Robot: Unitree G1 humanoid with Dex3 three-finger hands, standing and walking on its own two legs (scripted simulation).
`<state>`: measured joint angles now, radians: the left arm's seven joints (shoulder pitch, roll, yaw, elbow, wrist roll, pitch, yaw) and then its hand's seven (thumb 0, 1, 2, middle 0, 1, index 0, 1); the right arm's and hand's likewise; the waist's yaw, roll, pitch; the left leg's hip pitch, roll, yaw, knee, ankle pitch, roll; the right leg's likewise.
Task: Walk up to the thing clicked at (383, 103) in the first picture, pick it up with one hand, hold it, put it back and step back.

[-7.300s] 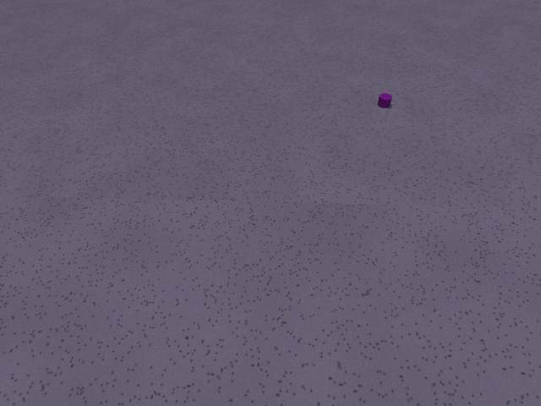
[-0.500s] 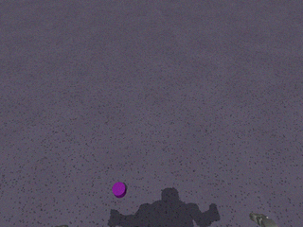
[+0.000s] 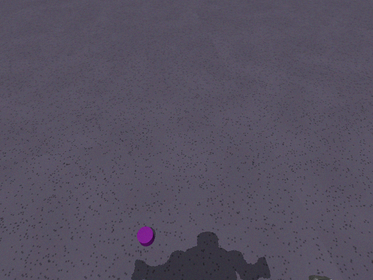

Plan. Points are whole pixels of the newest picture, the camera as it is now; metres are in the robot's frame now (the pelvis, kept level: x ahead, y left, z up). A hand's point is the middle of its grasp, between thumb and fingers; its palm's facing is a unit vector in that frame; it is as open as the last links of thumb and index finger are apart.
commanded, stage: walk up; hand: left
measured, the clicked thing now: (145, 236) +0.40 +0.25 -0.75
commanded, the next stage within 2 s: none
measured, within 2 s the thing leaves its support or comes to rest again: neither
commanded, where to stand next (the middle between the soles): +0.03 -0.01 m, yaw +1 degrees
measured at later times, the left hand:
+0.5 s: hand out of the picture +0.04 +0.26 -0.17, palm faces +0.00 -0.92 -0.39, open 7.4 cm
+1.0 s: hand out of the picture +0.07 +0.28 -0.17, palm faces -0.02 -0.93 -0.36, open 7.4 cm
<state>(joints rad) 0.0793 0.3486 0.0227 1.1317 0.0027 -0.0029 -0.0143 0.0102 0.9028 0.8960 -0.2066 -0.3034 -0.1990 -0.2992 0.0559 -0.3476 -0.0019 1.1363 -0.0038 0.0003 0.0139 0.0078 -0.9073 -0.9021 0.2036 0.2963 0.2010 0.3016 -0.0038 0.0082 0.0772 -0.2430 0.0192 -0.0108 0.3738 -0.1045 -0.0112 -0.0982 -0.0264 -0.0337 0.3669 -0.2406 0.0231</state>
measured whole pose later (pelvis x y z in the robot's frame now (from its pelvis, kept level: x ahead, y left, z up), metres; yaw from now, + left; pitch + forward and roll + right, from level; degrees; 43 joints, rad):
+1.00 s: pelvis -0.01 +0.01 -0.01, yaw +1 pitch -3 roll +1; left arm 0.16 0.41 0.07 0.95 0.00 0.03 -0.02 0.01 0.90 0.90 -0.20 -0.30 -0.20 -0.30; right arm 0.33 -0.37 -0.05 0.94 -0.02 -0.02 -0.02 0.01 -0.90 -0.90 0.21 0.30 0.20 0.30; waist -0.03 -0.05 0.15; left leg -0.04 -0.02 0.03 0.48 -0.38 0.02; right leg -0.43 -0.02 0.05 0.68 -0.21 -0.01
